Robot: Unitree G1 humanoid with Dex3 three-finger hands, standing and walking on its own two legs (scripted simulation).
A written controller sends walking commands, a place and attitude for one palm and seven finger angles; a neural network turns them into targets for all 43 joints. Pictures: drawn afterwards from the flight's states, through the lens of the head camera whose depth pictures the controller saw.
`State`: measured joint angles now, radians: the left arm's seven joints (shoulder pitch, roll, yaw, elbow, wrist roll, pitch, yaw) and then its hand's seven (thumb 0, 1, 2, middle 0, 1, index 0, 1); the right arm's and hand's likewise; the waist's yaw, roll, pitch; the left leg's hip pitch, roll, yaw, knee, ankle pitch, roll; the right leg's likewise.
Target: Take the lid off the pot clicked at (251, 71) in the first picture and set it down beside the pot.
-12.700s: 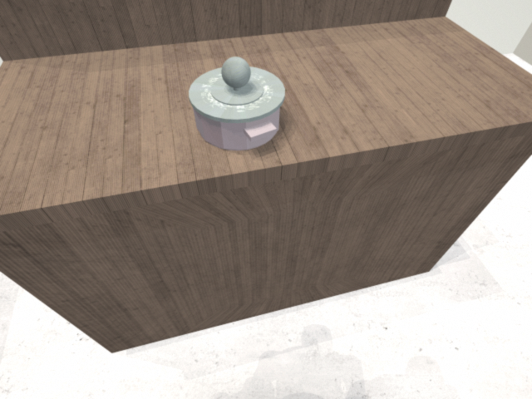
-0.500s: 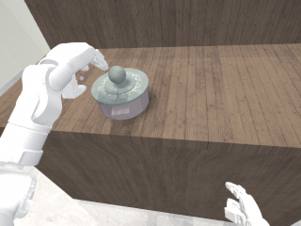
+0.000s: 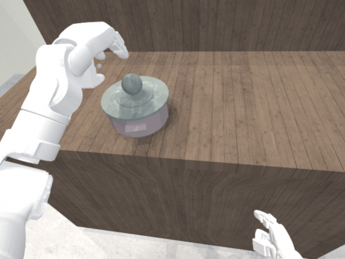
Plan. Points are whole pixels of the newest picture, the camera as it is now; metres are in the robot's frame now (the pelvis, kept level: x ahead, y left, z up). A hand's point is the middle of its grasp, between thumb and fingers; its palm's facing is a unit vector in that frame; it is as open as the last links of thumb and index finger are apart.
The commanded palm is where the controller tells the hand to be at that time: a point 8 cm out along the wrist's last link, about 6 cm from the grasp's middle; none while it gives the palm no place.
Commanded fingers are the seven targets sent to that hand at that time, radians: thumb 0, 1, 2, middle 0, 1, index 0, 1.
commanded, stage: move the open hand above the knob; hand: left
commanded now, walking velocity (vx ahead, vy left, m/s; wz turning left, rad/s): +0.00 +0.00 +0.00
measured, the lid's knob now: (132, 84) +0.48 +0.13 +0.17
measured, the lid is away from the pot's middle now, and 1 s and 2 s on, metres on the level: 0.00 0.00 0.00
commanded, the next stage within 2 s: lower the open fingers around the knob in 1.32 s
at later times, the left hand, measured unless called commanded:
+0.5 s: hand (126, 65) +0.46 +0.13 +0.24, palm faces -0.20 +0.01 -0.98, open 10.1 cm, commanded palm +0.43 +0.14 +0.32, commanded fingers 0.00 -0.43 1.74 -0.88 -0.08 -0.88 -0.08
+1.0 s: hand (112, 58) +0.46 +0.15 +0.26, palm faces -0.15 -0.03 -0.99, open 10.1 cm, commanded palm +0.43 +0.15 +0.32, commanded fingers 0.00 -0.43 1.74 -0.88 -0.08 -0.88 -0.08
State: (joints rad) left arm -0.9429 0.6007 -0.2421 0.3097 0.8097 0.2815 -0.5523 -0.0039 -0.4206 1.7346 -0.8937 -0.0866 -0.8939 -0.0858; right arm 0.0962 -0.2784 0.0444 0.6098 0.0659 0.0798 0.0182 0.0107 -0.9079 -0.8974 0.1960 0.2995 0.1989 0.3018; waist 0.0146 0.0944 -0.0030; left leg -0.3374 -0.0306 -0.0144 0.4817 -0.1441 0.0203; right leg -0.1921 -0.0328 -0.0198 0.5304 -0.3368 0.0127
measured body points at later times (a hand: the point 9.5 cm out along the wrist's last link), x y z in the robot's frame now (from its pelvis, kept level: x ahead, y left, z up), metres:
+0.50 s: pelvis +0.01 +0.00 +0.00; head +0.01 -0.04 +0.45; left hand +0.46 +0.12 +0.30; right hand +0.11 -0.25 -0.13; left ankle +0.07 +0.11 -0.73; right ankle -0.03 -0.13 -0.73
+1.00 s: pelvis +0.01 +0.00 +0.00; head +0.02 -0.03 +0.45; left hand +0.46 +0.15 +0.32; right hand +0.19 -0.24 -0.10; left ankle +0.07 +0.11 -0.73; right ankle -0.03 -0.13 -0.73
